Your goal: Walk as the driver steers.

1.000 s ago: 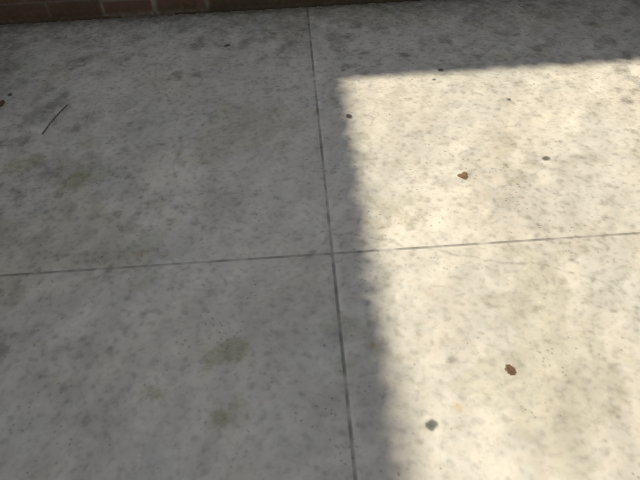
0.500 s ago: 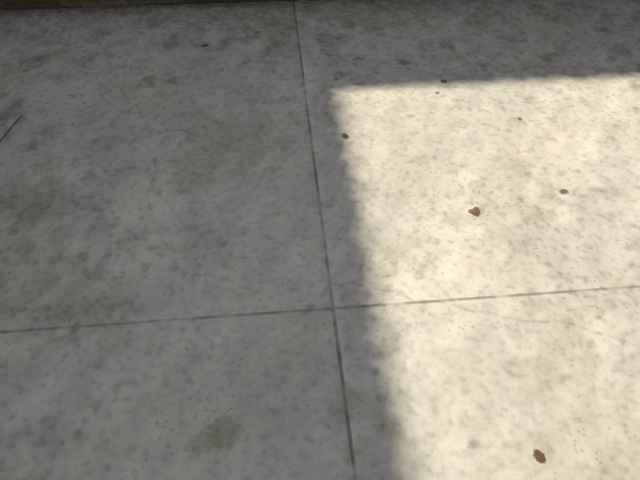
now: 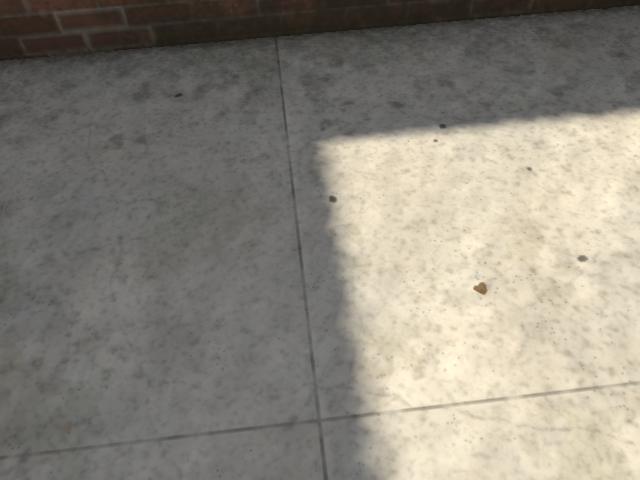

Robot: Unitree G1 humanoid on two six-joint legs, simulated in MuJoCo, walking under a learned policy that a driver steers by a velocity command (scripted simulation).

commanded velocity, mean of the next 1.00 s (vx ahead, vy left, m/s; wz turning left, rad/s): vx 0.50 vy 0.00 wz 0.03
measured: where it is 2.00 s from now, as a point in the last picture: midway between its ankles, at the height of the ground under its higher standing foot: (263, 227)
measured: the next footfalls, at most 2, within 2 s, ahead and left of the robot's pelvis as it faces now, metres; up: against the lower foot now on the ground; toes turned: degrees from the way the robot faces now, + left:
left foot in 0.44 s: +0.44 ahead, +0.15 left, +0.00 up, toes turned +3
right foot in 1.00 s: +0.75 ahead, -0.09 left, +0.00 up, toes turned +2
